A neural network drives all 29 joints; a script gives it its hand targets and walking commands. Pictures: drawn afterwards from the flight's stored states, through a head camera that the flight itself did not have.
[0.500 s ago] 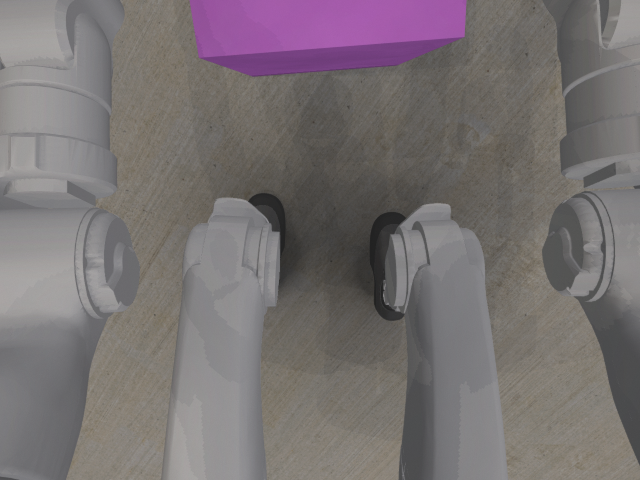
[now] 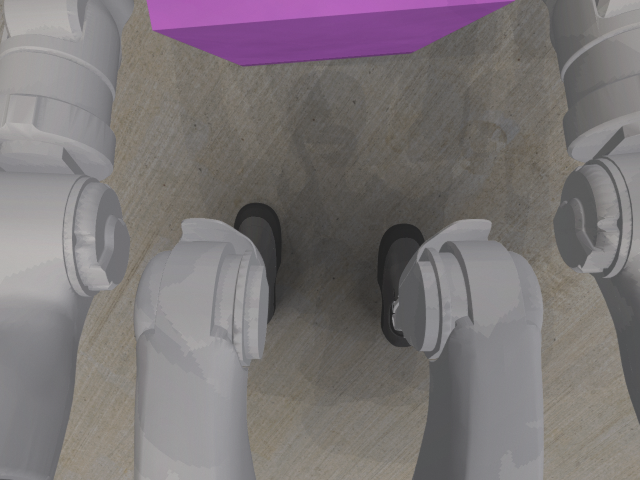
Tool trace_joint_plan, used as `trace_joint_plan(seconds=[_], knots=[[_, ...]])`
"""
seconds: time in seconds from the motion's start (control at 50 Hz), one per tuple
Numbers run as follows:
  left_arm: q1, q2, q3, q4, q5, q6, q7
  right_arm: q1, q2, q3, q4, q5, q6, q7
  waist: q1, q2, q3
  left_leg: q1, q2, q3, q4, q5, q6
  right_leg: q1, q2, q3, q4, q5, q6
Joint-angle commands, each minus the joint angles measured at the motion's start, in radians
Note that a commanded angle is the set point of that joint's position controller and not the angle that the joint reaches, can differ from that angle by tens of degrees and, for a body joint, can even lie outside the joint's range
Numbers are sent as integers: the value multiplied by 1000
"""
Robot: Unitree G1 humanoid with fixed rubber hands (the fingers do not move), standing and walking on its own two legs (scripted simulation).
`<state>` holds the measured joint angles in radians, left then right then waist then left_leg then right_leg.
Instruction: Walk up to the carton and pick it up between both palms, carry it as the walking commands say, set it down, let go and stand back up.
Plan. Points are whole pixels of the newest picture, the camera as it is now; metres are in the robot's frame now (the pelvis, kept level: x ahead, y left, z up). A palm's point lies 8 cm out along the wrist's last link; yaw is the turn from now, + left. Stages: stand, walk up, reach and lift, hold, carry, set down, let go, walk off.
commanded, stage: reach and lift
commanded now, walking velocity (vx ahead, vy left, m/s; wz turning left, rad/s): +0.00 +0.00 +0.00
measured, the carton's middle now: out of the picture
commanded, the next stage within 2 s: none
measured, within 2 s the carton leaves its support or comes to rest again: leaves its support in 1.56 s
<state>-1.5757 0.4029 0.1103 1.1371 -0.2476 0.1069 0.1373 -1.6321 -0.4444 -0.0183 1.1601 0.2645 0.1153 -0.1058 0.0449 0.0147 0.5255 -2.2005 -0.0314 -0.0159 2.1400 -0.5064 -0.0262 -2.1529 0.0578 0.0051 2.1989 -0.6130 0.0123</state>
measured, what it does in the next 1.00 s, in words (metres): stands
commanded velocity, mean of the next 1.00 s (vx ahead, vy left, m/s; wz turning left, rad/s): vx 0.00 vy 0.00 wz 0.00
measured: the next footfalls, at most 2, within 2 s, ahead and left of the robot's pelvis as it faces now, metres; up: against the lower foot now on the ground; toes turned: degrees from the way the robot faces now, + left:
none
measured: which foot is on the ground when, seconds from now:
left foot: down 0.00-1.00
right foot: down 0.00-1.00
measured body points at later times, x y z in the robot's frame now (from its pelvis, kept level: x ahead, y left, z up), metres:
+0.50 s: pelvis +0.00 +0.00 +0.00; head +0.38 +0.01 +0.23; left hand +0.56 +0.20 -0.18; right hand +0.59 -0.15 -0.18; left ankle +0.14 +0.12 -0.34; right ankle +0.11 -0.11 -0.34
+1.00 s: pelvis +0.00 +0.00 +0.00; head +0.38 +0.00 +0.23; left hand +0.57 +0.19 -0.18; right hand +0.60 -0.13 -0.17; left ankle +0.14 +0.12 -0.34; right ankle +0.11 -0.11 -0.34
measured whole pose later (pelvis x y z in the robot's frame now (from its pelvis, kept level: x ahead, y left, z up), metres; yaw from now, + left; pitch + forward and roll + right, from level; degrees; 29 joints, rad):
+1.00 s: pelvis +0.00 +0.00 +0.00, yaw -1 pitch +32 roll +0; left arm -1.60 0.33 0.17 1.17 -0.19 0.09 0.15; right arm -1.66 -0.36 -0.05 1.19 0.18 0.11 -0.12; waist 0.05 0.01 0.52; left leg -2.18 -0.04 -0.02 2.16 -0.53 -0.03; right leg -2.13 0.07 0.01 2.21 -0.63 0.02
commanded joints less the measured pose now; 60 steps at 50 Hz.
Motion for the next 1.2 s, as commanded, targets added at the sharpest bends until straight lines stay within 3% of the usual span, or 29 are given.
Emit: trace_joint_plan(seconds=[0.0,0.06,0.08,0.16,0.2,0.34,0.5,0.6,0.74,0.82,0.88,0.94,1.04,1.08,1.18], knots=[[-278,145,12,-158,-19,-48,-1,-318,-160,-16,-192,-8,-45,-18,-3,-65,-1673,801,17,56,-77,395,15,620,-21,-33,-185,365,8],[-238,137,25,-138,-12,-55,-3,-302,-125,-10,-207,-13,-46,-17,14,-85,-1626,744,15,60,-75,403,19,623,-12,-25,-179,392,14],[-233,145,29,-104,-6,-55,-3,-294,-121,-10,-160,-15,-44,-15,21,-73,-1563,687,19,61,-88,334,15,605,-17,-20,-181,344,12],[-196,139,53,-174,22,-76,2,-238,-85,-7,-215,2,-55,-8,58,-60,-1649,769,12,57,-73,483,16,613,-1,-13,-158,468,13],[-185,137,50,-162,27,-73,3,-224,-67,7,-190,9,-51,-8,67,-55,-1645,773,11,58,-79,486,17,603,2,-14,-158,471,13],[-256,128,36,-201,20,-64,7,-293,-110,-10,-211,1,-45,-14,43,-33,-1615,813,10,55,-90,413,10,545,3,-23,-169,354,3],[-333,38,-23,-135,-12,-49,-1,-339,-74,-9,-135,-28,-41,-9,-25,-27,-1488,784,7,39,-109,287,4,478,-6,-41,-194,227,-4],[-330,7,-3,-91,38,-52,7,-345,-41,-23,-113,-51,-48,-5,-10,-4,-1457,795,-3,36,-115,296,1,445,3,-45,-200,222,1],[-372,-144,-66,-139,8,-69,-12,-381,124,67,-166,-20,-65,10,-8,-30,-1530,802,-18,44,-109,383,4,534,22,-37,-198,327,5],[-418,-367,-114,-126,6,-61,-69,-437,368,128,-175,-9,-54,62,4,-47,-1497,744,-29,47,-103,369,10,540,37,-27,-190,338,1],[-508,-690,-168,-145,24,-38,-159,-510,697,175,-179,-27,-33,149,1,-46,-1438,699,-45,48,-92,330,13,501,49,-27,-176,311,-9],[-548,-916,-169,-179,59,7,-239,-522,910,136,-184,-83,0,226,-11,-45,-1383,690,-57,58,-82,296,14,441,66,-48,-169,273,-19],[-539,-1053,-164,-221,74,62,-302,-486,1062,107,-198,-122,53,289,-4,-58,-1359,639,-58,83,-68,261,25,403,71,-61,-169,231,-27],[-552,-1073,-176,-264,66,75,-313,-499,1081,106,-245,-119,62,300,0,-50,-1383,642,-60,86,-60,276,26,400,71,-60,-163,242,-27],[-553,-1078,-184,-246,72,117,-341,-473,1094,120,-204,-130,105,313,8,-86,-1306,570,-50,88,-67,179,35,382,59,-61,-170,151,-27]])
